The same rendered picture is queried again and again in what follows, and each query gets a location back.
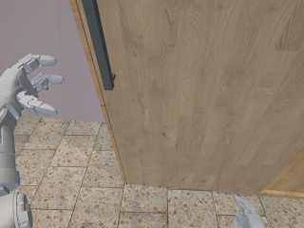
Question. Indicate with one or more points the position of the robot right hand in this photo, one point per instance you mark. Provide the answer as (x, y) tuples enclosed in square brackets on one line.
[(251, 219)]

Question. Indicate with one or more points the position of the robot left hand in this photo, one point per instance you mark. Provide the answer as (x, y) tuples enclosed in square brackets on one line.
[(14, 82)]

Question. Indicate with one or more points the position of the robot left forearm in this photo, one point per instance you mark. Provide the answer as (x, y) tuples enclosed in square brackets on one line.
[(9, 176)]

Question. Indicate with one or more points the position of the wardrobe door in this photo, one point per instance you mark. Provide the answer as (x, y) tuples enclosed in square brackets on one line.
[(208, 94), (291, 177)]

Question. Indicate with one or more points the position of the handle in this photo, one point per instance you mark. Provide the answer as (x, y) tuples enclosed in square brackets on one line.
[(95, 27)]

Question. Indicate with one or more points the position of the left robot upper arm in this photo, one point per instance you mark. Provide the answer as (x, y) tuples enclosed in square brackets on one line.
[(15, 211)]

